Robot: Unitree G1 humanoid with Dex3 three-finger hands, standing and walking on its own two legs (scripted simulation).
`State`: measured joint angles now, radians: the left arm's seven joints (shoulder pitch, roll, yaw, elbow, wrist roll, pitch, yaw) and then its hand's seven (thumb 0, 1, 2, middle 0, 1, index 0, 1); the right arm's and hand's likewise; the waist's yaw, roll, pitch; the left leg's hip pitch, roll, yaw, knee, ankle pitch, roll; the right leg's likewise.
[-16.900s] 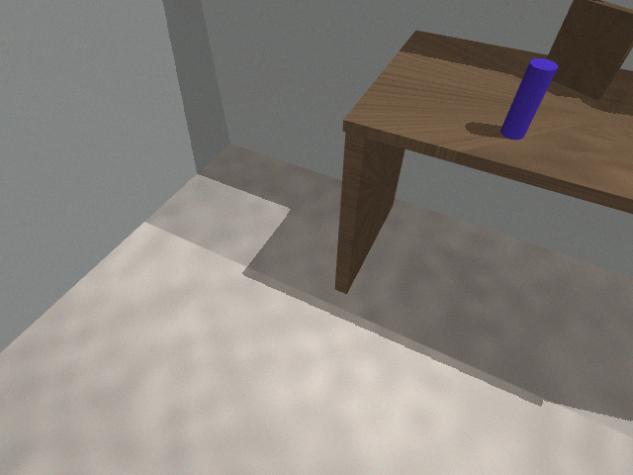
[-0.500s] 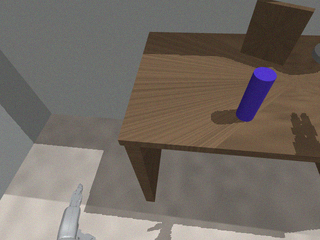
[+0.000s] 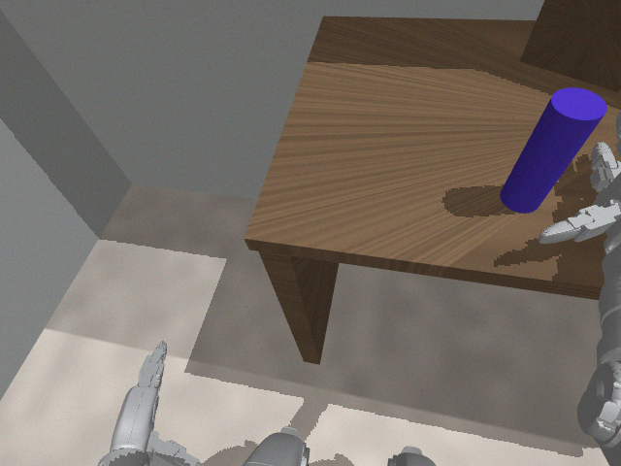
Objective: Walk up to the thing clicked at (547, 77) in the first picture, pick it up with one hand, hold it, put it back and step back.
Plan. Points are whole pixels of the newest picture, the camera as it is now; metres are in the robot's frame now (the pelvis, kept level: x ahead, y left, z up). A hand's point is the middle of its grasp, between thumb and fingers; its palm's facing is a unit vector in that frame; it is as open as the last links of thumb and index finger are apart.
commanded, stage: close in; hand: right
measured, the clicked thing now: (544, 157) +0.48 -0.20 +0.12
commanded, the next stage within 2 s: rest palm in 0.30 s
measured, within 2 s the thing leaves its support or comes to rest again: leaves its support in 1.50 s
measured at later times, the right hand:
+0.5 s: hand (531, 178) +0.46 -0.19 +0.09, palm faces +0.13 +0.99 +0.02, open 17.7 cm
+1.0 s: hand (533, 158) +0.49 -0.19 +0.10, palm faces +0.14 +0.99 +0.00, open 14.4 cm
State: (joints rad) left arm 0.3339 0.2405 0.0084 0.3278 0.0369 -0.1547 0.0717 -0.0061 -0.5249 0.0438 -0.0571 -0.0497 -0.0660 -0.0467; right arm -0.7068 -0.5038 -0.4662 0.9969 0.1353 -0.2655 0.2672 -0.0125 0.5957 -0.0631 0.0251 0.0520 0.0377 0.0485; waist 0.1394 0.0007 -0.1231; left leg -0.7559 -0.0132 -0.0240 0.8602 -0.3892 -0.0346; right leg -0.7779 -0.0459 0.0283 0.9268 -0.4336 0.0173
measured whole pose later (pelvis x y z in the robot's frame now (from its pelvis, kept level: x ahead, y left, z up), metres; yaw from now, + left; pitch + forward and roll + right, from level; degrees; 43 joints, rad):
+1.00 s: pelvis -0.01 +0.00 +0.00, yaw +0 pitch +16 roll +2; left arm 0.38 0.24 0.03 0.20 0.02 -0.09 0.00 -0.01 -0.54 0.06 -0.05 -0.05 -0.06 -0.05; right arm -0.85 -0.45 -0.41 1.06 0.07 -0.24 0.10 -0.01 0.52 -0.18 0.59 0.38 0.59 0.38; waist 0.16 -0.01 -0.11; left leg -0.79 -0.01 -0.03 0.90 -0.39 -0.03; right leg -0.80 -0.04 0.02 0.95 -0.43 0.02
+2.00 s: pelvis +0.01 +0.01 +0.01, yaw +0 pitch +13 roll +1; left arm 0.36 0.24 0.02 0.27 0.00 -0.09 0.02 -0.01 -0.53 0.06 -0.05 -0.05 -0.06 -0.05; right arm -0.83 -0.43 -0.38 1.00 0.09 -0.15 0.10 -0.01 0.03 -1.14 0.90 1.09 0.93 1.09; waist 0.13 -0.02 -0.10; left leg -0.64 0.00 -0.04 0.78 -0.37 -0.03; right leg -0.65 -0.04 0.01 0.82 -0.40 0.02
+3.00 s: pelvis +0.01 +0.01 +0.03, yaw -1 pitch +4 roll +0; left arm 0.35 0.24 0.06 0.40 -0.03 -0.09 0.05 -0.01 -0.54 0.06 -0.05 -0.05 -0.05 -0.06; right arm -0.62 -0.32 -0.29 0.45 0.17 0.18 0.07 -0.01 0.02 -1.12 0.89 1.09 0.92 1.09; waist 0.02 -0.05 -0.09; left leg -0.39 0.02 -0.03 0.65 -0.33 -0.03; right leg -0.38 -0.02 0.01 0.65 -0.34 0.02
